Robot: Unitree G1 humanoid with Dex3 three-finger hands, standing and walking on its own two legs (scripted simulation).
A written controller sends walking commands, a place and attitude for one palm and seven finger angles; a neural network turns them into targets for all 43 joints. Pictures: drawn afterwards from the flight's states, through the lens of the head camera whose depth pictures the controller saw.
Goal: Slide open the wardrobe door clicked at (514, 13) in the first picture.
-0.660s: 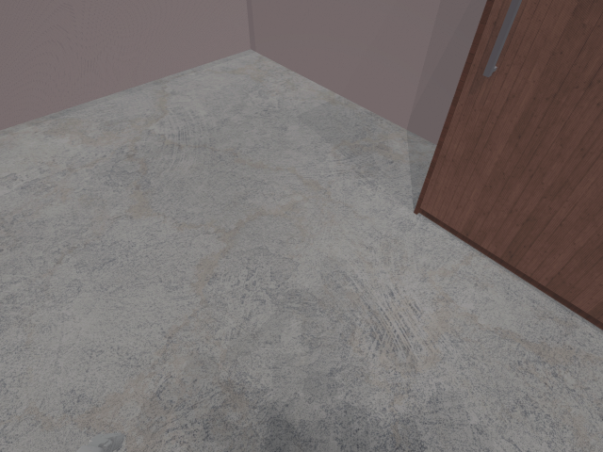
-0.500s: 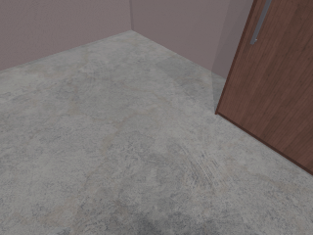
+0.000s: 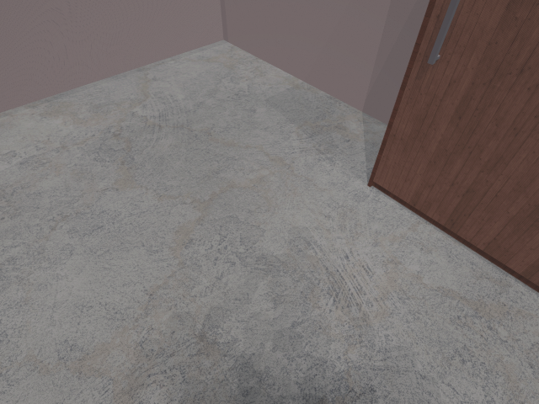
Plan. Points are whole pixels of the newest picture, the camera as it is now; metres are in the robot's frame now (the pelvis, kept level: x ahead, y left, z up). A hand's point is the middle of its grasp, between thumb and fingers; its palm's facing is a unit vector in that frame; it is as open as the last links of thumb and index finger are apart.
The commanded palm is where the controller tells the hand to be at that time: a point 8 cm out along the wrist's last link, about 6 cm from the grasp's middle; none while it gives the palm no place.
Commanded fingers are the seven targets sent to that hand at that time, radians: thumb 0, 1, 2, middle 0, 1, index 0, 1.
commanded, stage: stand and wait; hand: left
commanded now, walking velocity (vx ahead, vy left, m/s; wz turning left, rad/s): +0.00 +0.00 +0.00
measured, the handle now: (453, 12) +1.24 -0.52 +0.12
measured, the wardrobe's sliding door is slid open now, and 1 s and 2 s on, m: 0.00 0.00 0.00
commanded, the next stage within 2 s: look at it before walking up in 0.20 s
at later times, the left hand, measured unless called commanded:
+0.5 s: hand out of the picture +0.08 +0.24 -0.15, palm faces -0.04 -0.94 -0.33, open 7.4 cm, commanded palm none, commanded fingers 0.00 0.90 0.90 -0.20 -0.30 -0.20 -0.30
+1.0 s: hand out of the picture +0.08 +0.23 -0.16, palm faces -0.03 -0.95 -0.32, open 7.4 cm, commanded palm none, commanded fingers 0.00 0.90 0.90 -0.20 -0.30 -0.20 -0.30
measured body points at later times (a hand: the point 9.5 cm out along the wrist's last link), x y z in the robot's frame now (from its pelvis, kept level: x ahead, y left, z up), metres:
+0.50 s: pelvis +0.00 -0.01 +0.00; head +0.01 +0.00 +0.45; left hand +0.09 +0.29 -0.13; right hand +0.08 -0.30 -0.13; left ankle +0.01 +0.12 -0.74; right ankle +0.02 -0.13 -0.74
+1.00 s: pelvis +0.02 -0.01 +0.00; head +0.02 -0.01 +0.45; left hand +0.08 +0.28 -0.14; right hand +0.09 -0.30 -0.14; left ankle +0.01 +0.12 -0.74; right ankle +0.02 -0.13 -0.74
